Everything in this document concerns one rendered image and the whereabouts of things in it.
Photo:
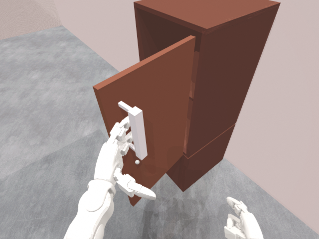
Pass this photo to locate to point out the cupboard door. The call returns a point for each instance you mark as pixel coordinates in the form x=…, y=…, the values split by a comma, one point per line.
x=159, y=86

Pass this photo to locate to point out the handle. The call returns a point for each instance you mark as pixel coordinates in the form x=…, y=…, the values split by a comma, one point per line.
x=137, y=129

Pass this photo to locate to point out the left robot forearm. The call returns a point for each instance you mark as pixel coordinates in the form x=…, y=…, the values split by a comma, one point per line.
x=95, y=208

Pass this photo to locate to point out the robot right hand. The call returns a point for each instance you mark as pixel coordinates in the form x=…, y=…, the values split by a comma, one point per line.
x=246, y=227

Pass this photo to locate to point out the robot left hand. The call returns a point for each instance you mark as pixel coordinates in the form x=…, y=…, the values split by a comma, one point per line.
x=110, y=157

